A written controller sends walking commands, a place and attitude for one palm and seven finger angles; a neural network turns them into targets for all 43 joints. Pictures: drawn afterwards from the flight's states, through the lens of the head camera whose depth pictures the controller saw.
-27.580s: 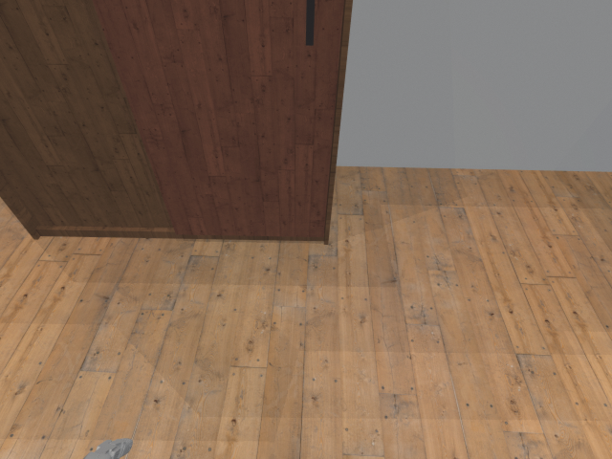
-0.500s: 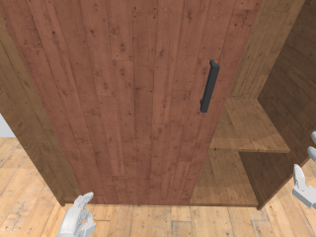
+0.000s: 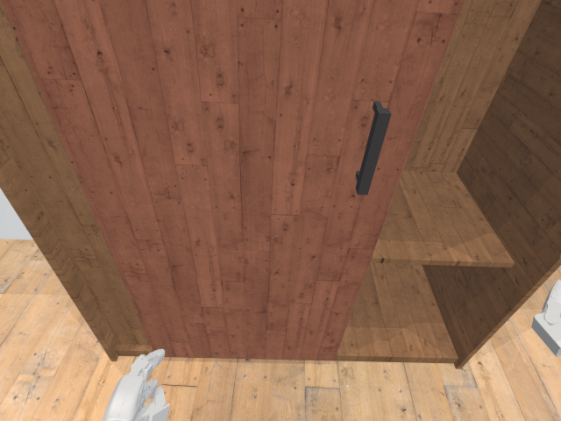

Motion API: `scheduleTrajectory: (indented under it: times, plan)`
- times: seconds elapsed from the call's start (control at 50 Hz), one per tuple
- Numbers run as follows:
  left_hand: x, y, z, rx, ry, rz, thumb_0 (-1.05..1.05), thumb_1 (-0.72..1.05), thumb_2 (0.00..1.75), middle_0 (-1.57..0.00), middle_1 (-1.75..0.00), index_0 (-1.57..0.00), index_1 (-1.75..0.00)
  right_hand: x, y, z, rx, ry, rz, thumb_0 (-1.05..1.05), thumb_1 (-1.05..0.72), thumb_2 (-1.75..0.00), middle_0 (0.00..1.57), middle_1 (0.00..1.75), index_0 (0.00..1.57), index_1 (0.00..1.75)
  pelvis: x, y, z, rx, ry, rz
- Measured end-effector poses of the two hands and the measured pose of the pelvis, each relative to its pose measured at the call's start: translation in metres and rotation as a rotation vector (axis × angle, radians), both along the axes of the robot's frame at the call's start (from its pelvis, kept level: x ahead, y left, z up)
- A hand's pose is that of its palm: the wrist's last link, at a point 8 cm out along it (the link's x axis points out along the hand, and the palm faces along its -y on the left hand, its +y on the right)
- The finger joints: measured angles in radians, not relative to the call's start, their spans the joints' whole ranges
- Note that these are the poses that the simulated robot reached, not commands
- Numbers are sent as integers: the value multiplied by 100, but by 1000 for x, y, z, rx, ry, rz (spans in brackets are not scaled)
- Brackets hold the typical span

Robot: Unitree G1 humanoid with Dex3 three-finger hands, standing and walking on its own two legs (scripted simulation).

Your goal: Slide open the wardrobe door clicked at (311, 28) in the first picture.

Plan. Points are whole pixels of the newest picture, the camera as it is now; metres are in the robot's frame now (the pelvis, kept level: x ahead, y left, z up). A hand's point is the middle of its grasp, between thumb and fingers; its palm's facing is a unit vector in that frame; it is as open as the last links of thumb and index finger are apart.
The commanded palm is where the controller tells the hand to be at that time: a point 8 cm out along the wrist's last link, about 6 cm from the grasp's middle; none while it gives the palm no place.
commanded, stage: step back with the hand held close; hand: right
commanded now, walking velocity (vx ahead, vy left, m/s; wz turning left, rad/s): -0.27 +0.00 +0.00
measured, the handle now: (369, 149) +0.51 -0.16 +0.17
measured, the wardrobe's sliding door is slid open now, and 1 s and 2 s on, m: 0.46 0.46 0.46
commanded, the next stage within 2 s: stop stepping back and stand still in 1.14 s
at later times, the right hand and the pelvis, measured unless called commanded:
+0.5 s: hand out of the picture +0.15 -0.29 +0.16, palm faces +0.44 +0.77 -0.46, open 7.4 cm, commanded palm +0.09 -0.32 +0.17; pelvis -0.05 -0.02 -0.01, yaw +1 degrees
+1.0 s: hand out of the picture +0.06 -0.29 +0.16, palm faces +0.51 +0.77 -0.38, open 7.4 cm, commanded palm -0.01 -0.32 +0.17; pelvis -0.12 -0.01 -0.02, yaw -4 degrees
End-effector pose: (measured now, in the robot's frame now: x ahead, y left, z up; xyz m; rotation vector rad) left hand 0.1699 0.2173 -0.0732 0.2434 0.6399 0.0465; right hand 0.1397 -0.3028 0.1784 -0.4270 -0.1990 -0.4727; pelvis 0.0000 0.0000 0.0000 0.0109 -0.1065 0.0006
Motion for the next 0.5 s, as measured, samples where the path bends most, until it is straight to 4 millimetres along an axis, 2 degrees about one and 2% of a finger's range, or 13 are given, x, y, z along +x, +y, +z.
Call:
scheduleTrajectory:
  times: [0.08,0.24,0.42,0.5]
  plan:
    - [-2,6,1,12,16,18,2,91,90,-20,-30,-20,-30,5,-4,7,-52,-28,0,1,-89,-90,21,30,21,30,-4,0,-1,9,47,2]
    - [-17,16,2,36,34,101,1,91,90,-20,-30,-20,-30,9,6,-7,-81,62,103,1,-89,-90,20,30,21,30,-15,-10,-4,1,98,19]
    - [-46,9,4,55,40,125,1,91,90,-20,-30,-20,-30,-20,-13,3,-157,2,94,1,-88,-90,21,30,22,30,-37,-17,-9,-2,94,19]
    - [-60,3,3,53,23,109,1,91,90,-20,-30,-20,-30,-37,-20,0,-153,-30,63,1,-89,-90,21,30,21,30,-51,-19,-13,2,87,14]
